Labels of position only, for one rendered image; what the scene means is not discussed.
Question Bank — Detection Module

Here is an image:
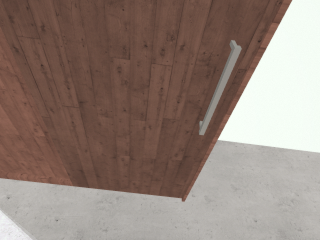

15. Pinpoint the wardrobe door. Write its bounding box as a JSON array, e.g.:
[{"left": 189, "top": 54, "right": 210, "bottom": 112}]
[
  {"left": 0, "top": 27, "right": 70, "bottom": 179},
  {"left": 0, "top": 0, "right": 282, "bottom": 198}
]

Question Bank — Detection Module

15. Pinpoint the handle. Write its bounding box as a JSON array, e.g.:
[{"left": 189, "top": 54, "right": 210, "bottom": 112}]
[{"left": 199, "top": 40, "right": 242, "bottom": 135}]

